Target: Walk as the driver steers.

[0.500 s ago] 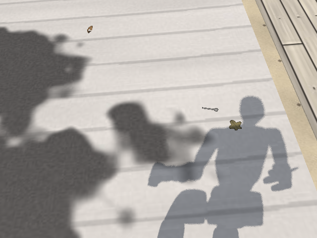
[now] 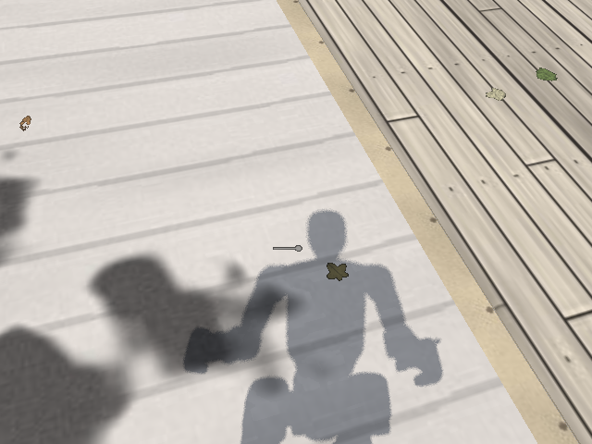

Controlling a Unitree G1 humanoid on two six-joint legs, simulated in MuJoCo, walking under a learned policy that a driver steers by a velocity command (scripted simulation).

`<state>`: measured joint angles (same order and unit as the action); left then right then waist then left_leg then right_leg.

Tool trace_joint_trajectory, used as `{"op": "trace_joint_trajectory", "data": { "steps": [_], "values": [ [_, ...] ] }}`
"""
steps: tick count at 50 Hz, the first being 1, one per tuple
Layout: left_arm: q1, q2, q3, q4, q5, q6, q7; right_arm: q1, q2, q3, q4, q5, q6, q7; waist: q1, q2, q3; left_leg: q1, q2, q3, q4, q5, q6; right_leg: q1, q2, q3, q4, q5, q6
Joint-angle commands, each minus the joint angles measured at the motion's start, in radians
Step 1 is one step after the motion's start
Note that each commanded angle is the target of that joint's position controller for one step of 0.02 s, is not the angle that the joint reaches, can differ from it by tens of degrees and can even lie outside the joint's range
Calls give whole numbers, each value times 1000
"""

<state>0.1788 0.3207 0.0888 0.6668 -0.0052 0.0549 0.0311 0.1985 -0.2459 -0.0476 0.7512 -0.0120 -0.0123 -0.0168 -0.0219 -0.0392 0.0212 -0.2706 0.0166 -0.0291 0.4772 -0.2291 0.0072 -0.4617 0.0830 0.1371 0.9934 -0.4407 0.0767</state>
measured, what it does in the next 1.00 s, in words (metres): steps on the spot: right foot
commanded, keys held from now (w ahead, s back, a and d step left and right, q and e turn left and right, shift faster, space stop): no key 1.00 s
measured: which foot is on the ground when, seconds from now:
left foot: down 0.00-1.00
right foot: up 0.00-0.10, down 0.12-1.00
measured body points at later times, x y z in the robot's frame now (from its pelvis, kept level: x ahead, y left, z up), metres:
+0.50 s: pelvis +0.00 -0.03 -0.01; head +0.00 -0.03 +0.44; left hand +0.12 +0.22 -0.12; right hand +0.09 -0.30 -0.13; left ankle +0.01 +0.12 -0.74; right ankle -0.02 -0.15 -0.74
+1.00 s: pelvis +0.00 -0.03 +0.00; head +0.01 -0.03 +0.44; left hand +0.06 +0.22 -0.15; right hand +0.04 -0.29 -0.15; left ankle +0.01 +0.12 -0.74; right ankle -0.02 -0.15 -0.74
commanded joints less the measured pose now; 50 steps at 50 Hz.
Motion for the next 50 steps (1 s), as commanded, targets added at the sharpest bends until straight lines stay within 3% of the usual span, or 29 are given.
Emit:
{"op": "trace_joint_trajectory", "data": {
  "steps": [1, 3, 4, 6, 7, 8, 9, 10, 12, 17, 26, 50],
  "values": [
    [-33, -8, -14, -71, 0, -13, -5, -56, -135, -28, -63, 3, -1, -4, 5, 237, -93, 133, 164, -141, -100, 393, 177, 70, -64, -80, -222, -8, 25],
    [-34, 15, -8, -64, -10, -15, -8, -17, -166, -35, -49, 8, 9, -2, -13, 254, -96, 149, 180, -171, -83, 396, 190, 140, -61, -113, -378, 34, 19],
    [-5, 20, -6, -47, -11, -16, -10, -23, -167, -32, -46, 16, 11, -1, 5, 243, -90, 138, 176, -171, -69, 391, 181, 196, -58, -126, -507, 136, 4],
    [19, 52, -4, -31, 5, -19, -8, 22, -146, -22, -25, 22, -3, 5, 10, 188, -87, 65, 158, -170, -66, 329, 111, 352, -96, -67, -673, 359, -47],
    [35, 113, 6, -37, 15, -18, 1, 33, -127, -13, -31, -3, -21, 14, -13, 70, -129, -1, 115, -118, -16, 249, 58, 453, -190, 16, -597, 601, -82],
    [18, 121, 10, -14, 17, -16, -2, 58, -96, -7, -27, -10, -35, 22, -50, -79, -144, 10, 39, -30, -38, 98, 6, 399, -200, 18, -540, 534, -139],
    [2, 57, -2, -22, 18, -20, -13, -10, -117, -6, -21, -17, -37, 22, -2, -56, -120, 55, 25, -7, -19, 58, -30, 323, -178, 17, -560, 389, -149],
    [0, 28, -11, -14, 27, -26, -17, -49, -121, -9, -21, -13, -33, 21, 8, -34, -89, 59, 21, -3, -13, 58, -39, 284, -167, 15, -577, 316, -135],
    [-6, 36, -13, -7, 25, -39, -18, -55, -112, -8, -14, -7, -16, 12, 8, -38, -36, 57, 22, -5, -7, 80, -32, 232, -151, 5, -585, 289, -114],
    [14, 23, -23, 18, 20, -53, -11, -31, -104, -9, 24, -2, -7, 1, 3, -18, -5, 69, 24, -7, -12, 82, -32, 197, -141, 1, -586, 257, -105],
    [34, 12, -30, 74, 16, -64, -8, -12, -110, -15, 105, 3, -2, -12, 4, 25, -9, 87, 27, -9, -20, 105, -45, 211, -124, -15, -582, 274, -105],
    [93, -4, -45, 279, 7, -67, 4, 36, -86, -9, 281, 11, 12, -33, 8, 37, 18, 94, 16, 6, -42, 116, -35, 225, -91, -66, -596, 299, -92]
  ]
}}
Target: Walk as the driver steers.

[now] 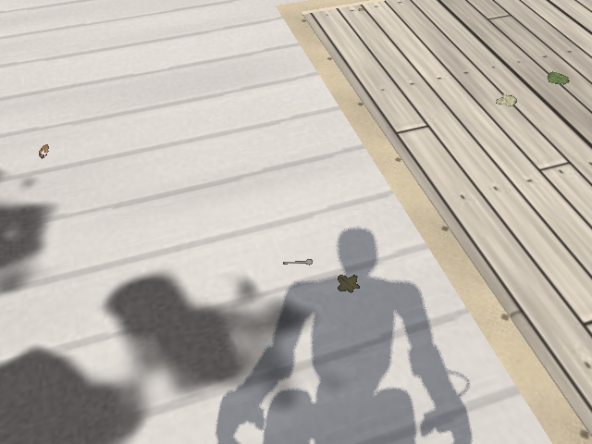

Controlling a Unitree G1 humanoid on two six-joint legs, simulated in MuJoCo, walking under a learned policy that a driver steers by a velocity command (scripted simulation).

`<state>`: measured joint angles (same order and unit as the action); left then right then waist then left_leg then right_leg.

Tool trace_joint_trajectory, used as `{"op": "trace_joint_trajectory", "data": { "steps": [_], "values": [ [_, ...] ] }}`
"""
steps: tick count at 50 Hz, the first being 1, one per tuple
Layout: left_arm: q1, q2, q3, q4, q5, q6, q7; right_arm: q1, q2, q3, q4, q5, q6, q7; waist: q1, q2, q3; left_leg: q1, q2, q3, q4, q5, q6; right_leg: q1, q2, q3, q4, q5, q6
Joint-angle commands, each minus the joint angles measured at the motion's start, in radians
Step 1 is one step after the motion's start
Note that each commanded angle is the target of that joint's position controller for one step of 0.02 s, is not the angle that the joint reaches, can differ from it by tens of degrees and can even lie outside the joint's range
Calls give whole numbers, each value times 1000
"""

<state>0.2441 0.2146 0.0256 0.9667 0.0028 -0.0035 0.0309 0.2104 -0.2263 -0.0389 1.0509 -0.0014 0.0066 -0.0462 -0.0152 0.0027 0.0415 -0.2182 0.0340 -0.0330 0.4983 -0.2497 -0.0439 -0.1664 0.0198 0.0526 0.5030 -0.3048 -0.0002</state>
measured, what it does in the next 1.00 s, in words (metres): stands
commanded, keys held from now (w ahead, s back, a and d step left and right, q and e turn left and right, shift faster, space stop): no key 0.78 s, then w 0.22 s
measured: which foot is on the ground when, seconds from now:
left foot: down 0.00-1.00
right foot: down 0.00-1.00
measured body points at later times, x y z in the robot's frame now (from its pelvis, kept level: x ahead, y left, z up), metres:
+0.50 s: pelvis +0.00 +0.00 +0.00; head +0.01 +0.00 +0.45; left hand +0.01 +0.25 -0.15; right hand +0.01 -0.24 -0.16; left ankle +0.01 +0.15 -0.74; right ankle -0.02 -0.12 -0.74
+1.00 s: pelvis +0.03 +0.02 -0.01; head +0.03 +0.03 +0.44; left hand -0.01 +0.26 -0.16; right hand +0.02 -0.22 -0.16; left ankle +0.01 +0.14 -0.73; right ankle -0.02 -0.12 -0.74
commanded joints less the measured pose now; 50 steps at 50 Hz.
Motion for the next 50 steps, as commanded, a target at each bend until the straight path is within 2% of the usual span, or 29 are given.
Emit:
{"op": "trace_joint_trajectory", "data": {
  "steps": [1, 18, 39, 40, 42, 43, 44, 46, 47, 48, 49, 50],
  "values": [
    [30, 102, 17, -14, -1, -9, 4, 26, -104, -17, -15, 0, -6, -4, 1, -5, -2, 41, -3, 10, -64, 136, 17, -70, -27, 17, -107, 162, -15],
    [76, 81, 1, 68, -3, -6, 7, 68, -76, -2, 32, 2, -4, -5, 7, -2, 14, 27, -11, 17, -67, 122, 23, -79, -20, 1, -110, 143, -9],
    [127, 55, -10, 109, -5, -4, 11, 119, -51, 12, 44, 4, -6, -5, 10, 0, 27, 10, -18, 18, -65, 109, 31, -91, -16, -12, -105, 128, -3],
    [147, 43, -13, 120, -5, -3, 11, 138, -38, 15, 54, 3, -5, -5, 11, -2, 3, 21, -30, 31, -66, 15, 32, -81, -6, -21, -111, 30, -5],
    [148, 74, -2, 115, -16, 2, 18, 142, -52, 8, 52, 13, -3, -10, 13, -19, 47, -40, -65, 58, -26, -305, 55, -136, 5, -15, -106, -305, -39],
    [146, 83, 2, 106, -19, -1, 19, 133, -57, 6, 43, 14, -8, -11, 17, -25, 93, -94, -61, 47, -17, -408, 71, -178, -12, 12, -118, -425, -61],
    [154, 87, 4, 99, -22, -9, 18, 124, -49, 8, 33, 16, -19, -8, 22, -35, 126, -131, -52, 34, -4, -431, 84, -200, -41, 53, -134, -476, -83],
    [197, 106, 13, 101, -32, -32, 11, 107, -24, 11, 14, 19, -51, 5, 41, -86, 136, -195, -50, 41, 73, -340, 86, -151, -118, 168, -180, -492, -132],
    [225, 130, 22, 105, -34, -41, 6, 92, -7, 14, 2, 20, -68, 14, 51, -134, 127, -228, -63, 69, 145, -269, 82, -110, -174, 256, -224, -517, -164],
    [231, 153, 31, 103, -36, -46, 2, 89, 10, 17, -7, 25, -82, 23, 47, -186, 121, -236, -68, 89, 215, -205, 86, -95, -239, 355, -271, -539, -200],
    [208, 154, 32, 91, -39, -49, 0, 90, 8, 17, -13, 28, -95, 31, 34, -190, 137, -205, -51, 72, 231, -186, 105, -140, -273, 406, -295, -520, -220],
    [165, 147, 29, 73, -38, -51, -3, 119, 8, 16, -8, 33, -105, 36, 2, -177, 148, -135, -47, 71, 173, -192, 126, -191, -262, 382, -285, -483, -209]
  ]
}}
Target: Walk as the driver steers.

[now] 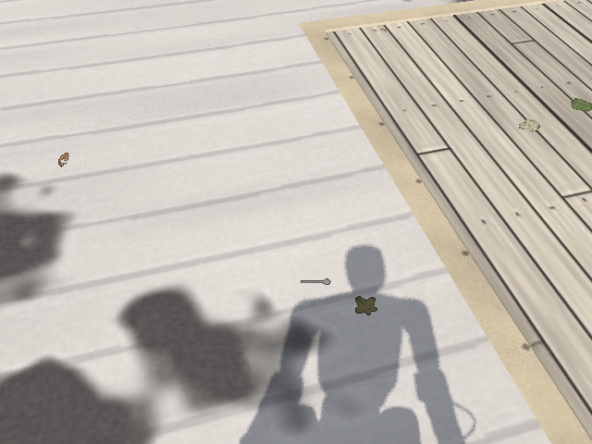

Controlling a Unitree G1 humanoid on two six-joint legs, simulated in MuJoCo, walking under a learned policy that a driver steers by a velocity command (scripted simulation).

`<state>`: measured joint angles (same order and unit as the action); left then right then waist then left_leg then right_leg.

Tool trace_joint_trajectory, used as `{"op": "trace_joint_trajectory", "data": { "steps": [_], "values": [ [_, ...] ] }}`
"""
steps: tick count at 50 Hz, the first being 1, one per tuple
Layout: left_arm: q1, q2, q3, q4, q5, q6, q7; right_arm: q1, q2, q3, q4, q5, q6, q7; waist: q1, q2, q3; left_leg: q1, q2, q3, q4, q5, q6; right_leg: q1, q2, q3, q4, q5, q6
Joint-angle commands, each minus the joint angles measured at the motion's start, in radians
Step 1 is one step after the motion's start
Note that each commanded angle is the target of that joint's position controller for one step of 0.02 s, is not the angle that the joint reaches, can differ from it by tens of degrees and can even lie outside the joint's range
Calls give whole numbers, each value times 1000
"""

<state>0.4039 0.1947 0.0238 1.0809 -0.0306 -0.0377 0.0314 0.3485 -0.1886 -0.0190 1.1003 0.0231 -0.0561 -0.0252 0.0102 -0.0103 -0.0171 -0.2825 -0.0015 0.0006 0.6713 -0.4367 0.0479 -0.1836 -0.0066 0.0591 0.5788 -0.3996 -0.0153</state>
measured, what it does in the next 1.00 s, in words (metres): walks ahead: right foot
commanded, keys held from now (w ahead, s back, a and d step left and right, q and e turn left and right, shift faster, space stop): w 0.54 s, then w+q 0.46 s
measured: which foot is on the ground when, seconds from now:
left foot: down 0.00-0.48, up 0.50-1.00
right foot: down 0.00-0.04, up 0.06-0.44, down 0.46-1.00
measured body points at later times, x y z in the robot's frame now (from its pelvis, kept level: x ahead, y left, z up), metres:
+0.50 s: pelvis +0.23 -0.03 -0.02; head +0.27 -0.03 +0.43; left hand +0.47 +0.20 -0.10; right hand +0.11 -0.27 -0.15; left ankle +0.00 +0.11 -0.70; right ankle +0.36 -0.12 -0.73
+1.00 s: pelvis +0.52 +0.00 +0.00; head +0.54 +0.01 +0.44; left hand +0.45 +0.26 -0.15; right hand +0.74 -0.19 -0.11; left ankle +0.66 +0.13 -0.71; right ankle +0.36 -0.12 -0.73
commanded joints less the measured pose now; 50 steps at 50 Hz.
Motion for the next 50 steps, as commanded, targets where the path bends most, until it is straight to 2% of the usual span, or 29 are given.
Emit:
{"op": "trace_joint_trajectory", "data": {
  "steps": [1, 2, 3, 4, 5, 6, 7, 8, 10, 14, 16, 19, 21, 22, 23, 24, 25, 26, 27, 28, 29, 31, 32, 35, 38, 41, 46, 48, 50],
  "values": [
    [-61, 162, 28, -65, -8, -18, -7, 64, -23, -5, -33, 13, -48, 17, -76, -156, 213, 62, -14, 33, -131, 4, 49, -247, -191, 302, -307, -326, -160],
    [-131, 139, 23, -95, -9, -23, -9, 175, -57, -18, 6, 7, -50, 16, -121, -77, 199, 218, 21, -48, -224, 50, 56, -338, -114, 185, -163, -175, -111],
    [-174, 67, 6, -131, -7, -39, -8, 323, -180, -54, 44, 8, -57, 21, -163, 209, 156, 359, 178, -354, -379, -50, 131, -476, 39, -46, 192, -16, -33],
    [-177, 64, 4, -159, -4, -65, -5, 410, -247, -66, 48, -4, -66, 35, -171, 340, 107, 452, 374, -725, -499, 3, 231, -619, 67, -34, 466, -121, -19],
    [-171, 95, 12, -158, -12, -81, -14, 317, -171, -42, 22, -20, -75, 34, -109, 186, 134, 433, 391, -705, -482, 67, 226, -684, 7, 37, 624, -96, -42],
    [-151, 86, 10, -148, -16, -89, -26, 243, -137, -32, -8, -19, -77, 37, -76, 128, 148, 410, 353, -580, -473, 132, 202, -703, -28, 39, 679, -14, -62],
    [-156, 91, 14, -146, -13, -95, -31, 199, -130, -27, -25, -15, -73, 41, -60, 87, 149, 409, 319, -474, -483, 196, 180, -721, -61, 19, 666, 61, -72],
    [-191, 116, 27, -155, -4, -98, -35, 184, -103, -15, -30, -15, -64, 42, -56, 72, 153, 406, 285, -373, -494, 314, 151, -723, -87, 0, 619, 117, -73],
    [-219, 99, 32, -166, 1, -89, -48, 219, -64, -1, -24, -21, -43, 33, -58, 106, 132, 389, 222, -234, -510, 452, 118, -670, -99, -48, 537, 172, -56],
    [-407, 30, 3, -245, 6, -75, -60, 196, -127, -5, -60, -29, -27, 2, -73, 87, 169, 217, 175, -112, -570, 464, 122, -532, -60, -111, 202, 330, -7],
    [-471, 48, 1, -275, 3, -72, -65, 217, -167, -17, -61, -20, -32, -4, -79, 117, 173, 171, 189, -102, -606, 440, 130, -426, -31, -131, 88, 386, -3],
    [-505, 99, 9, -304, -3, -71, -73, 218, -177, -29, -56, -2, -34, -6, -52, 116, 186, 259, 236, -91, -586, 514, 117, -396, -28, -102, -12, 408, -38],
    [-438, 144, 30, -297, -1, -77, -75, 195, -193, -39, -64, -10, -26, -4, 5, 132, 111, 343, 251, -65, -458, 830, 90, -286, 8, -114, -27, 372, -73],
    [-325, 175, 49, -266, -3, -76, -71, 182, -197, -41, -69, -19, -16, -2, 66, 147, 29, 351, 234, -39, -314, 1015, 73, -147, 40, -133, -12, 344, -95],
    [-158, 214, 73, -215, -7, -70, -65, 170, -188, -37, -80, -26, -8, 1, 144, 143, -71, 283, 193, -10, -108, 1071, 46, 70, 51, -136, -17, 338, -123],
    [15, 288, 93, -180, 4, -63, -54, 172, -152, -20, -110, -42, -8, 5, 192, 28, -204, 44, 134, 15, 220, 759, 17, 376, -147, 105, -14, 247, -188],
    [73, 336, 96, -158, 25, -62, -65, 313, 23, 22, -112, -26, -31, 19, 95, -278, -375, -276, -70, -42, 581, -50, -35, 624, -391, 653, -205, -38, -356],
    [15, 240, 70, -161, 19, -66, -68, 233, -80, 0, -114, 3, -62, 24, 115, -198, -289, -381, -31, -158, 714, -100, -6, 549, -359, 744, -323, -94, -314],
    [-87, 195, 57, -175, 14, -72, -66, 116, -143, -19, -155, 30, -79, 27, 87, -146, -122, -452, 20, -125, 730, -20, 13, 397, -336, 570, -327, -7, -267],
    [-182, 171, 48, -197, 18, -78, -67, 59, -154, -21, -167, 29, -83, 18, 52, -26, -61, -395, 79, -110, 687, 82, 18, 231, -312, 418, -345, 154, -240],
    [-229, 147, 43, -201, 30, -85, -72, 40, -149, -32, -166, 18, -75, 10, 19, 7, -26, -337, 114, -102, 632, 136, 17, 107, -276, 305, -367, 257, -218],
    [-240, 107, 34, -176, 41, -93, -75, 91, -106, -37, -152, 16, -38, 6, -34, -46, -8, -241, 149, -113, 566, 172, 19, -4, -227, 165, -425, 288, -200],
    [-222, 108, 34, -160, 39, -97, -73, 94, -93, -39, -153, 16, -24, 5, -40, -53, 13, -239, 152, -109, 543, 171, 17, -37, -218, 118, -448, 302, -203],
    [-185, 150, 44, -132, 43, -102, -54, -7, -108, -49, -200, 5, -6, 1, -37, -43, 73, -358, 156, -128, 454, 276, 1, -47, -220, 30, -494, 338, -207],
    [-155, 167, 45, -124, 47, -97, -35, -99, -111, -54, -236, 1, -15, 11, -16, -22, 84, -440, 134, -139, 289, 438, -10, 17, -213, -45, -497, 405, -187],
    [-131, 183, 44, -125, 41, -92, -21, -210, -94, -45, -276, -5, -23, 31, 20, -15, 96, -412, 117, -60, 110, 560, -12, 51, -199, -132, -503, 441, -159],
    [-25, 206, 50, -96, 27, -56, -14, -363, -76, -28, -367, -2, -24, 69, 75, 2, 133, -499, 99, 11, -27, 482, 12, 272, -258, -188, -422, 543, -146],
    [-39, 225, 56, -106, 23, -37, -11, -367, -91, -33, -399, 1, -24, 85, 53, -20, 117, -460, 68, 56, -52, 380, 38, 323, -276, -216, -339, 740, -128],
    [-70, 255, 64, -129, 26, -21, -2, -282, -136, -56, -404, 4, -19, 94, -11, -76, 32, -288, -6, 122, -40, 283, 77, 329, -275, -251, -165, 1107, -103]
  ]
}}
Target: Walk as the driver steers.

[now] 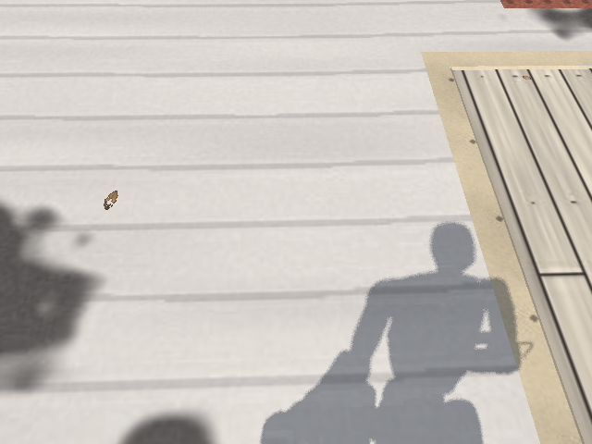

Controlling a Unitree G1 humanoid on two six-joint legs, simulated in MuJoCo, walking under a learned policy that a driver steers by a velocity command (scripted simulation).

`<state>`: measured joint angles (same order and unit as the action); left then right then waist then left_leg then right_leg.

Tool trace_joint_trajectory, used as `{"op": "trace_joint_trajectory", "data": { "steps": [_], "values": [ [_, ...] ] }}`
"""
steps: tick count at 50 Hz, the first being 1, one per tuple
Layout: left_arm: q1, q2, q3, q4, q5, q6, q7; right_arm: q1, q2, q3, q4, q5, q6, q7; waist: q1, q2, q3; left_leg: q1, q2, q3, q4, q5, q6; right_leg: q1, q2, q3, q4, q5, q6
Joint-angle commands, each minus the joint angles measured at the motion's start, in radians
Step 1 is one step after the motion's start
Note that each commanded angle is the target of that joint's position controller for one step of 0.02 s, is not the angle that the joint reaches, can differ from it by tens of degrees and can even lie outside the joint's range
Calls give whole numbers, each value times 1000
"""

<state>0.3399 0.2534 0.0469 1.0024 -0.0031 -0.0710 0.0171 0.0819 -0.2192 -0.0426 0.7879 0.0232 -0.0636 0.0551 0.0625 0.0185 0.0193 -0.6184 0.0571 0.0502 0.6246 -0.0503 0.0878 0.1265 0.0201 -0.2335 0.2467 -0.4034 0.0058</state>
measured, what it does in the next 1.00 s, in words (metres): walks ahead, turning left: left foot, then right foot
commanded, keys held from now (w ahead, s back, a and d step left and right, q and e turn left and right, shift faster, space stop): w+q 0.44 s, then w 0.56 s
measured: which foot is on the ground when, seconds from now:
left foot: up 0.00-0.02, down 0.04-0.54, up 0.56-1.00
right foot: down 0.00-0.06, up 0.08-0.50, down 0.52-1.00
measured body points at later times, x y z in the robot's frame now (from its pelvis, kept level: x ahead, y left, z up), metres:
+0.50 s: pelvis +0.30 +0.02 +0.01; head +0.33 +0.04 +0.46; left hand +0.46 +0.31 -0.07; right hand +0.41 -0.26 -0.10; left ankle +0.16 +0.09 -0.72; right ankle +0.48 -0.06 -0.71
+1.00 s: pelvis +0.55 +0.10 +0.01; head +0.58 +0.11 +0.46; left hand +0.42 +0.35 -0.12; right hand +0.86 +0.00 -0.06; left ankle +0.64 +0.27 -0.70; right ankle +0.48 -0.06 -0.72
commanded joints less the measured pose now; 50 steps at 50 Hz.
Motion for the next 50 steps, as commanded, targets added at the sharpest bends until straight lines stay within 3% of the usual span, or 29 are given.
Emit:
{"op": "trace_joint_trajectory", "data": {
  "steps": [1, 2, 3, 4, 5, 6, 7, 8, 10, 12, 17, 19, 22, 24, 25, 26, 27, 28, 29, 30, 31, 32, 33, 35, 38, 41, 44, 47, 50],
  "values": [
    [-27, 204, 43, -63, -1, 21, 16, 114, -149, -57, -68, 7, -10, 12, -137, -113, -77, 222, -109, 87, -21, -101, 67, -23, -283, 24, 346, 1199, -105],
    [-38, 198, 38, -81, -2, 20, 19, 284, -222, -95, -30, 7, -5, -2, -222, -76, -165, 506, -105, 13, -81, -56, 113, -187, -240, 14, 597, 1061, -66],
    [45, 79, 2, -125, 25, -4, 4, 370, -342, -125, -17, 1, 2, -24, -174, 162, -285, 900, 161, -446, -91, -89, 258, -604, -105, 28, 986, 349, -7],
    [36, 65, -14, -153, 7, -55, -17, 372, -323, -110, -40, -6, -6, -22, -152, 183, -430, 1064, 312, -922, -290, -201, 387, -837, 44, 258, 1190, -183, 0],
    [-100, 149, 13, -187, -34, -87, -30, 361, -247, -89, -37, -19, -12, -23, -194, 103, -331, 1015, 268, -793, -325, -188, 309, -945, -25, 348, 1207, -110, -33],
    [-148, 146, 10, -208, -43, -100, -30, 293, -207, -79, -46, -14, -17, -25, -161, 49, -206, 862, 227, -629, -327, -112, 263, -953, -71, 333, 1130, -15, -51],
    [-149, 139, 14, -197, -24, -98, -22, 211, -177, -69, -69, -11, -18, -25, -109, -38, -132, 694, 181, -511, -341, -13, 231, -892, -112, 323, 1037, 43, -45],
    [-130, 148, 25, -191, -9, -84, -16, 156, -149, -59, -88, -17, -18, -26, -69, -38, -94, 572, 144, -432, -363, 68, 212, -813, -140, 321, 964, 77, -34],
    [-104, 128, 29, -201, 6, -53, -16, 137, -154, -58, -102, -17, -19, -31, -33, -12, -74, 450, 108, -377, -399, 145, 214, -734, -149, 310, 889, 108, -2],
    [-139, 107, 27, -224, 19, -37, -10, 165, -185, -66, -99, -13, -22, -44, -33, 0, -54, 389, 85, -320, -414, 205, 216, -734, -137, 290, 789, 179, 34],
    [-340, 71, 13, -294, 11, -42, -13, 245, -206, -73, -87, -3, -9, -67, -107, 57, -21, 357, 18, -271, -390, 67, 143, -688, -61, 273, 388, 477, 52],
    [-391, 82, 14, -318, 0, -48, -20, 274, -213, -75, -78, -1, -6, -67, -128, 76, -19, 372, 34, -309, -377, 14, 128, -654, -39, 276, 317, 516, 47],
    [-408, 123, 26, -340, -5, -62, -33, 295, -201, -73, -72, 4, 2, -74, -124, 87, -22, 464, 74, -399, -297, -29, 116, -640, -31, 312, 244, 459, 24],
    [-362, 143, 34, -330, -4, -73, -41, 286, -197, -73, -73, -4, 8, -80, -99, 114, -31, 518, 105, -433, -241, 10, 105, -599, -36, 303, 232, 385, -6],
    [-300, 149, 40, -313, 0, -79, -42, 277, -184, -68, -73, -5, 11, -80, -67, 122, -49, 525, 91, -427, -194, 73, 91, -519, -28, 280, 199, 376, -29],
    [-203, 176, 54, -289, 12, -85, -37, 275, -152, -55, -79, -11, 11, -77, -23, 108, -117, 506, 37, -392, -72, 154, 64, -360, -47, 284, 189, 378, -65],
    [-51, 225, 66, -275, 24, -85, -32, 280, -110, -35, -97, -27, 9, -73, 38, 13, -255, 383, -26, -317, 197, 15, 26, -106, -201, 441, 217, 362, -129],
    [69, 305, 93, -217, 24, -70, -39, 456, -49, -19, -97, 8, -3, -69, -24, -350, -365, 5, -173, -210, 530, -455, -51, 229, -403, 911, 131, 160, -310],
    [68, 211, 72, -221, -9, -67, -47, 443, -141, -29, -73, 20, -7, -73, 5, -262, -306, -140, -119, -263, 661, -524, -53, 218, -419, 1039, 56, -90, -298],
    [11, 151, 55, -236, -12, -63, -44, 310, -197, -43, -91, 17, -8, -72, 30, -151, -166, -180, -83, -258, 690, -432, -50, 92, -377, 891, 40, -94, -252],
    [-53, 138, 45, -250, 1, -54, -43, 230, -192, -41, -112, 1, -8, -75, 12, -66, -95, -149, -44, -212, 662, -360, -50, -39, -335, 766, 27, 17, -225],
    [-86, 122, 39, -247, 7, -49, -43, 183, -178, -41, -129, -15, -13, -72, -8, -56, -38, -131, -15, -197, 602, -312, -51, -142, -303, 690, 6, 137, -229],
    [-100, 106, 31, -245, 15, -50, -42, 187, -164, -42, -133, -17, -14, -67, -36, -83, -34, -79, 18, -184, 553, -280, -49, -198, -269, 623, -12, 221, -218],
    [-87, 101, 28, -231, 7, -53, -42, 211, -127, -35, -127, -11, -11, -62, -54, -117, -44, -36, 32, -147, 481, -268, -55, -235, -236, 542, -43, 322, -225],
    [-53, 152, 41, -210, -5, -53, -35, 137, -96, -21, -160, -19, -11, -61, -41, -99, -24, -68, 52, -114, 329, -193, -77, -246, -246, 473, -87, 427, -249],
    [-26, 169, 43, -195, -12, -40, -28, 47, -79, -11, -180, -16, -18, -53, -13, -94, -12, -39, 44, -89, 146, -30, -83, -246, -217, 389, -101, 455, -222],
    [23, 178, 41, -172, -20, -29, -28, -40, -78, -9, -199, -7, -23, -42, 19, -97, 7, 21, 14, -60, 11, 73, -86, -242, -205, 341, -88, 451, -201],
    [67, 186, 40, -149, -23, -15, -28, -111, -90, -11, -229, 1, -28, -28, 34, -102, 29, 25, -4, -54, -58, 46, -68, -175, -245, 358, -58, 450, -191],
    [54, 214, 47, -140, -26, 2, -21, -78, -125, -25, -233, -2, -35, -19, -17, -118, 11, 120, -32, -38, -125, -35, -26, -116, -272, 358, 28, 599, -163]
  ]
}}
Keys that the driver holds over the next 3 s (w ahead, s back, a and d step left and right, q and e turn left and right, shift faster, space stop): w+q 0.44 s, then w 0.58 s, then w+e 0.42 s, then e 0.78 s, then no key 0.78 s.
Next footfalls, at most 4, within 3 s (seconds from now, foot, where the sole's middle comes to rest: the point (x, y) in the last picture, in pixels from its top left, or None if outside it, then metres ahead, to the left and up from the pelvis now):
0.04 left None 0.20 0.10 -0.76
0.52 right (341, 421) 0.52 -0.05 -0.76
1.04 left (204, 343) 0.68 0.29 -0.76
1.58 right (279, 235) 1.02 0.13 -0.76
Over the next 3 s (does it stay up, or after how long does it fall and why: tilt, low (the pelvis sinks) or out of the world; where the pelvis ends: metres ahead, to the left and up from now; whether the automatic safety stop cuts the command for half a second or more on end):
stays up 0.96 0.23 0.01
